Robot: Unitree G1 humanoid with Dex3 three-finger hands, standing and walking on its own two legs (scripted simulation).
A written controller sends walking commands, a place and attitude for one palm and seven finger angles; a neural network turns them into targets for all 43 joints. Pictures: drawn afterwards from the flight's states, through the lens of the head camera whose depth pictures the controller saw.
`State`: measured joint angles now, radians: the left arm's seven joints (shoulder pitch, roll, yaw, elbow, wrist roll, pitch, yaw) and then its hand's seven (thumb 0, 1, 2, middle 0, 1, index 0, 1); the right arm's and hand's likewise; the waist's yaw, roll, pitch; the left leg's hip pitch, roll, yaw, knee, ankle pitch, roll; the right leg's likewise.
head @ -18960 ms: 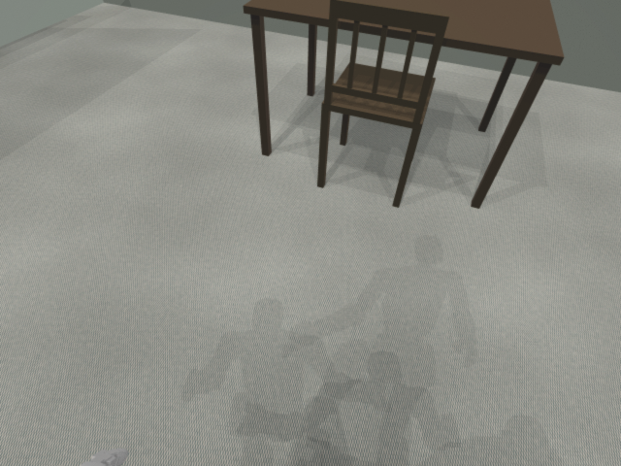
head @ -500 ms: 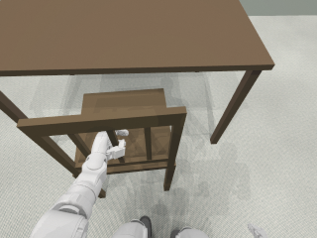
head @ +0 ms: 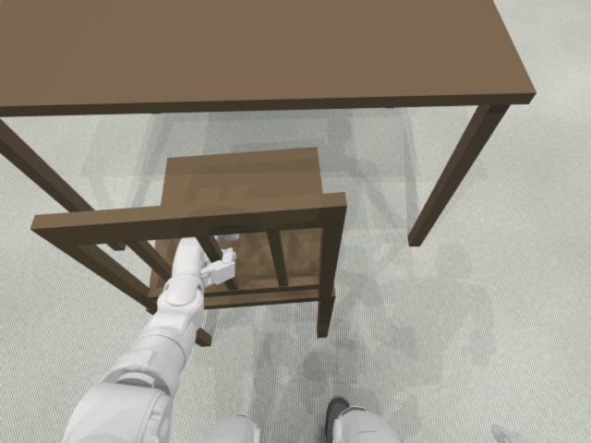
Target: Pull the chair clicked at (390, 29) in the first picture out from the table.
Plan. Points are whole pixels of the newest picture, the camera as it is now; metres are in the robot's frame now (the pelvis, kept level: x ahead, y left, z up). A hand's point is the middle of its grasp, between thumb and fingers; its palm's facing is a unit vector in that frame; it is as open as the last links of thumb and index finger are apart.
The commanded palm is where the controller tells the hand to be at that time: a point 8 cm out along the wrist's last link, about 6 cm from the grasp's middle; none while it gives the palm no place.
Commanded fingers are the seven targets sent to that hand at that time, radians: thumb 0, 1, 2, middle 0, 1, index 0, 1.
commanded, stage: step backward, pulling the chair out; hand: left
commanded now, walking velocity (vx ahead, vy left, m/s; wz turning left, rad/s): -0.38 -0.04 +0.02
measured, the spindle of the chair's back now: (220, 263) +0.39 +0.13 -0.11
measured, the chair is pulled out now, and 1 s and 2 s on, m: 0.20 0.30 0.52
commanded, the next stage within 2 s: stop walking, hand still on the chair in 2.00 s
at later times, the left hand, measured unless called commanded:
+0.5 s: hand (203, 301) +0.31 +0.14 -0.07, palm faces -0.24 -0.96 -0.13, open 4.9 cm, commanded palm +0.31 +0.20 -0.08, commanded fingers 0.00 0.90 0.90 -0.50 -1.45 -0.50 -1.45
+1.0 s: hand (194, 331) +0.26 +0.15 -0.07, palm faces -0.11 -0.99 -0.13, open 4.9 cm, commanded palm +0.24 +0.21 -0.07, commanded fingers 0.00 0.90 0.90 -0.50 -1.45 -0.50 -1.45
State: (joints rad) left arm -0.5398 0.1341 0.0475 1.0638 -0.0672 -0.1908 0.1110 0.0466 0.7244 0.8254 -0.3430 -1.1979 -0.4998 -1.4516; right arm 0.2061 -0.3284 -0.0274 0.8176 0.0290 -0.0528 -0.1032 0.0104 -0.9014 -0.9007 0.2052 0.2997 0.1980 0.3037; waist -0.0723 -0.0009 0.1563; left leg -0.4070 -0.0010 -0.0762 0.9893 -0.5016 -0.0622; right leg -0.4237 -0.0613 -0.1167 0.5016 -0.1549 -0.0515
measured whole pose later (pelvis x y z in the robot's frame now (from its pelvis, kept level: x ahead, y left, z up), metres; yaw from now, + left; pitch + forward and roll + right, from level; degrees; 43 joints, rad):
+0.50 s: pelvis -0.06 +0.10 -0.01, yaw -1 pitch +2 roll -2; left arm -0.56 0.10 -0.06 1.00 0.01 -0.20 0.06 0.02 0.75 0.82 -0.29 -1.26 -0.50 -1.45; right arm 0.20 -0.17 0.00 0.72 0.01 0.04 -0.08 -0.01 -0.93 -0.90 0.21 0.30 0.21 0.30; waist -0.08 0.02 0.18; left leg -0.28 0.09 0.02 0.74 -0.44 -0.06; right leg -0.43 -0.07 -0.09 0.50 -0.09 0.03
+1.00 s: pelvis -0.13 +0.08 +0.00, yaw +0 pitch +4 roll +1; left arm -0.61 0.13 0.04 0.98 -0.04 -0.20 0.08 0.03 0.75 0.82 -0.31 -1.22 -0.50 -1.45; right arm 0.13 -0.27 -0.03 0.71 0.02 0.03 -0.09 0.01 -0.90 -0.90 0.21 0.30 0.20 0.30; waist -0.11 0.01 0.25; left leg -0.41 0.02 -0.03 0.77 -0.44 -0.07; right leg -0.38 -0.03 -0.03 0.44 -0.13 -0.01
